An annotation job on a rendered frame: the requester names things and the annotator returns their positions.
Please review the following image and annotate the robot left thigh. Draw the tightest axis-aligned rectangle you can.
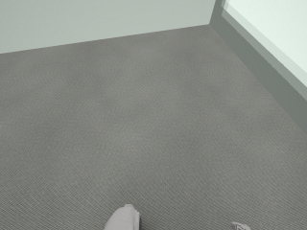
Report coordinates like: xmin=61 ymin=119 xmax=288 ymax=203
xmin=104 ymin=207 xmax=140 ymax=230

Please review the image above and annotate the robot left shin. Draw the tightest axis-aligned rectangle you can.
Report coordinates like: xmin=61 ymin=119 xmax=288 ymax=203
xmin=124 ymin=204 xmax=134 ymax=209

